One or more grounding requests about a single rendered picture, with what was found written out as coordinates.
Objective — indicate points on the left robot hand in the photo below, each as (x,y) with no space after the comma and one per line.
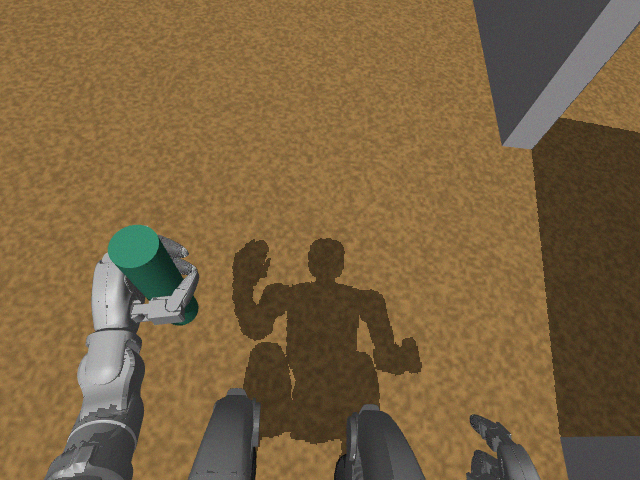
(117,303)

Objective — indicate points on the right robot hand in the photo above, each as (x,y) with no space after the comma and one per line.
(513,461)

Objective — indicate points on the left robot arm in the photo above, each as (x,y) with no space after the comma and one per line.
(105,434)

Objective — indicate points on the can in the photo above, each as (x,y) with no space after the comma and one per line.
(139,253)

